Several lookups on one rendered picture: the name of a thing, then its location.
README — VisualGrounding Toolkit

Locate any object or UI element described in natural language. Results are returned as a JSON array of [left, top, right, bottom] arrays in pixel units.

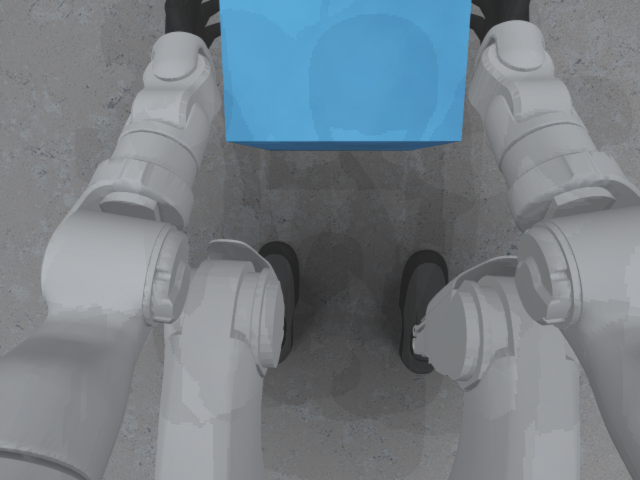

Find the left robot hand
[[165, 0, 221, 49]]

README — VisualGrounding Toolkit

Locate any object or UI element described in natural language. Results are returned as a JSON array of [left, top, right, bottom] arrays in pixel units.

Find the right robot forearm
[[468, 20, 640, 233]]

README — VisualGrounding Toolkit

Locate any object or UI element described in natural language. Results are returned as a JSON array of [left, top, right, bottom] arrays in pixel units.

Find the left robot forearm
[[41, 32, 221, 306]]

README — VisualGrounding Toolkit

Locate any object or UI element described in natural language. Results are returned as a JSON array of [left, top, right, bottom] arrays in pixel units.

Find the right robot hand
[[470, 0, 530, 46]]

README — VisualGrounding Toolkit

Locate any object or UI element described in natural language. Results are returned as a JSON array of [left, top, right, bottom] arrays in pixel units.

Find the robot right upper arm
[[515, 205, 640, 480]]

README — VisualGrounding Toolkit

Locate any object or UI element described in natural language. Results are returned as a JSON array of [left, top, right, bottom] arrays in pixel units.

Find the carton
[[219, 0, 472, 151]]

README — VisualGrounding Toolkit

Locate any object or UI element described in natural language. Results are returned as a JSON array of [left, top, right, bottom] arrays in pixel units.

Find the left robot shin
[[164, 239, 284, 344]]

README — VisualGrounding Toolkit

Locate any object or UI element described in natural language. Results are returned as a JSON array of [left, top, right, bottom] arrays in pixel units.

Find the robot left upper arm
[[0, 209, 190, 480]]

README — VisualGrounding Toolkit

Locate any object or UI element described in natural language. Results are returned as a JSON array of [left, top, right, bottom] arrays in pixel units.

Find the robot right thigh
[[440, 275, 580, 480]]

